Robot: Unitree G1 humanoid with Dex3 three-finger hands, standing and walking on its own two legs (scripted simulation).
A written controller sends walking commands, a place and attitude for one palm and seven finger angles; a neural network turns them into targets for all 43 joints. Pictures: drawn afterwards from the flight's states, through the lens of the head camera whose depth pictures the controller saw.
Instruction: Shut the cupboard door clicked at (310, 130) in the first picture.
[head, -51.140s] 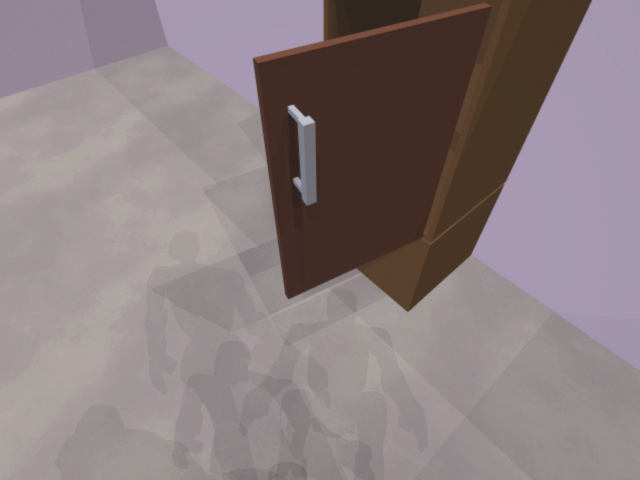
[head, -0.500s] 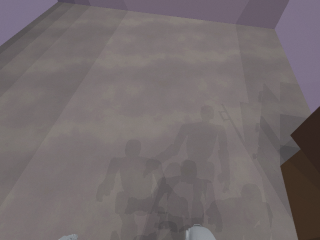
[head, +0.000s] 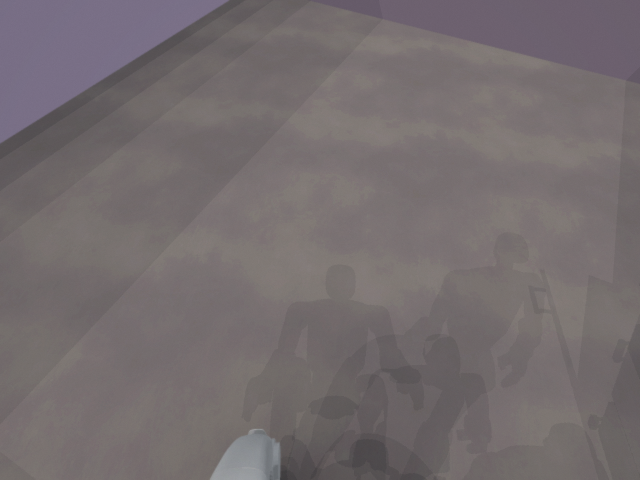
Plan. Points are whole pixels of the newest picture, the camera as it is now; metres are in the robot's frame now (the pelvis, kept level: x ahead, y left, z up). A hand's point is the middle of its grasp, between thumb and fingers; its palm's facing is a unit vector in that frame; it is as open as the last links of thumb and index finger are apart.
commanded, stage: walk to a spot facing it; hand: left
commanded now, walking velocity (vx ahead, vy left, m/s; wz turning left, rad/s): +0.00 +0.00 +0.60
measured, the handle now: out of the picture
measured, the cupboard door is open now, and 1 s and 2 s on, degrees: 22 22 22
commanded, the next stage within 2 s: turn to face it in 0.02 s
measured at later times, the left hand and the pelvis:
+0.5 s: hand (151, 476) +0.14 +0.25 -0.18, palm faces +0.01 -0.98 -0.18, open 7.4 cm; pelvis +0.09 +0.06 +0.00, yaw -3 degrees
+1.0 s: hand (208, 397) +0.25 +0.19 -0.17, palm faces -0.31 -0.92 -0.23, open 7.4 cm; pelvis +0.10 +0.03 +0.00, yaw -19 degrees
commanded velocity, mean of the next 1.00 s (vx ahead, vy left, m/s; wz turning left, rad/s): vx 0.00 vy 0.00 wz -0.49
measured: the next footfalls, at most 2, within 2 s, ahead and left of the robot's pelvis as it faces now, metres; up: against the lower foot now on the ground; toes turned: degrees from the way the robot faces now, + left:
left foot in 0.14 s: +0.17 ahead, +0.11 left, +0.00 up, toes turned +10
right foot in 0.74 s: +0.09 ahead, -0.09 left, +0.00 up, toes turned -18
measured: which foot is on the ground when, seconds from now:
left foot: up 0.00-0.12, down 0.14-0.76, up 0.78-1.00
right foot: down 0.00-0.12, up 0.14-0.72, down 0.74-1.00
